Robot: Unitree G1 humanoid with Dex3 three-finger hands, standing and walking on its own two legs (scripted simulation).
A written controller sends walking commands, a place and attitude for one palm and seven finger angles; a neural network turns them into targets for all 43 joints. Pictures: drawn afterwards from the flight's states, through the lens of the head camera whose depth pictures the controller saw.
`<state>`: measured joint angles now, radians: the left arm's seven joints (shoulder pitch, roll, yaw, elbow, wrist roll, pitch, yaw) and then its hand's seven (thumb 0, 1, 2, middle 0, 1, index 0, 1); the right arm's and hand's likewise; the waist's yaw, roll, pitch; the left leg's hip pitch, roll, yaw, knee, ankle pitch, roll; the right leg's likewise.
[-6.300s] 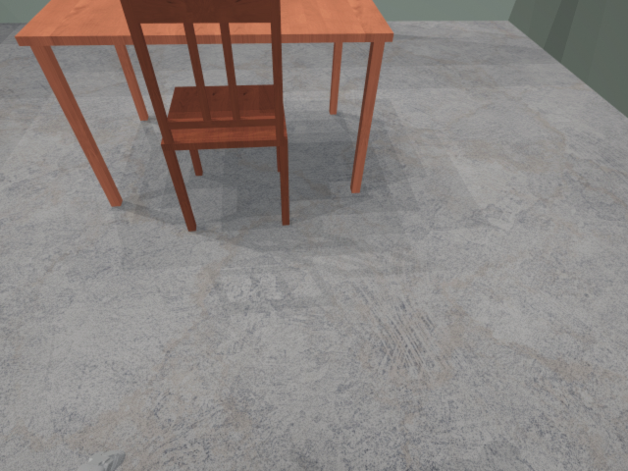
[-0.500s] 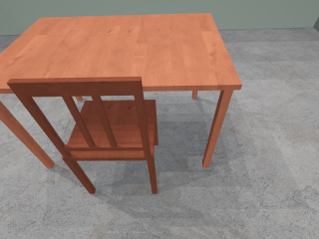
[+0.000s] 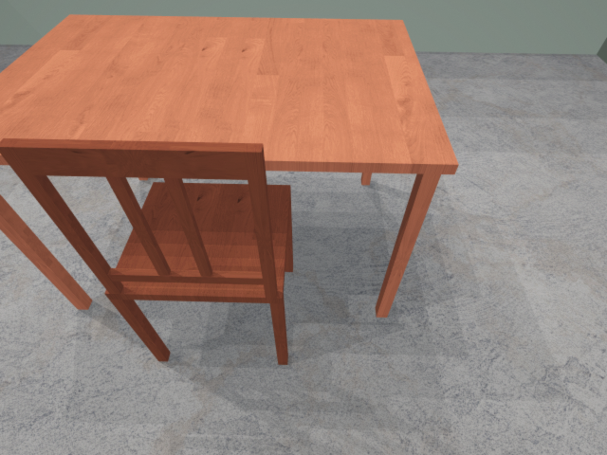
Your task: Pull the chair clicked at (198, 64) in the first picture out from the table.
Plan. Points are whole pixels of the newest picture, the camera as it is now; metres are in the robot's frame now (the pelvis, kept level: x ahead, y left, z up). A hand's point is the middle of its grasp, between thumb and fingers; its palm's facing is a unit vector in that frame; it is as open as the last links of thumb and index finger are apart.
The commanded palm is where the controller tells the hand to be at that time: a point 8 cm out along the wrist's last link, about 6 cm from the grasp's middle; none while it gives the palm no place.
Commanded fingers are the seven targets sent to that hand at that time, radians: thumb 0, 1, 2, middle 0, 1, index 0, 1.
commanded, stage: look again from close up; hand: left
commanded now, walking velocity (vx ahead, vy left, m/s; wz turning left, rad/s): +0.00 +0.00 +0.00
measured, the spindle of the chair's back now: (143, 230) +0.52 +0.36 -0.09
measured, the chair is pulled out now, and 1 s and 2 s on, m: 0.00 0.00 0.00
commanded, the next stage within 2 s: shuffle to correct the standing spot in 0.38 s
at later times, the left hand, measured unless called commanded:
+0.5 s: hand out of the picture +0.00 +0.17 -0.18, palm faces +0.04 -0.98 -0.18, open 7.4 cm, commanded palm none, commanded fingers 0.00 0.90 0.90 -0.20 -0.30 -0.20 -0.30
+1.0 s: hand out of the picture +0.10 +0.21 -0.18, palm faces +0.02 -0.97 -0.23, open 7.3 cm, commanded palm none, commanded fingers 0.00 0.90 0.90 -0.20 -0.30 -0.20 -0.30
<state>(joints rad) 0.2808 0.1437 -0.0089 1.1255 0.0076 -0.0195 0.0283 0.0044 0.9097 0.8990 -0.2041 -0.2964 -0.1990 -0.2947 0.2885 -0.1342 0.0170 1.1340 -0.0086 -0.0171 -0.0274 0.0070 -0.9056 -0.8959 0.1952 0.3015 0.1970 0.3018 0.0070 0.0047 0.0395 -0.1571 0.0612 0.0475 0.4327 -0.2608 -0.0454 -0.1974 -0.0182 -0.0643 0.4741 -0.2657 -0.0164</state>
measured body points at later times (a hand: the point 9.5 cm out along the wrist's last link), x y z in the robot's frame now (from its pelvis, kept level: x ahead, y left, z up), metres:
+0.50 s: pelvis +0.01 +0.01 +0.00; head +0.03 +0.00 +0.45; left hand +0.00 +0.22 -0.16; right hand +0.00 -0.20 -0.16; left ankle -0.02 +0.15 -0.74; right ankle -0.01 -0.11 -0.74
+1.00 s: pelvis +0.08 +0.03 -0.01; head +0.12 +0.01 +0.44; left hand +0.10 +0.26 -0.16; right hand +0.00 -0.17 -0.17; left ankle -0.02 +0.15 -0.74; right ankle +0.09 -0.05 -0.72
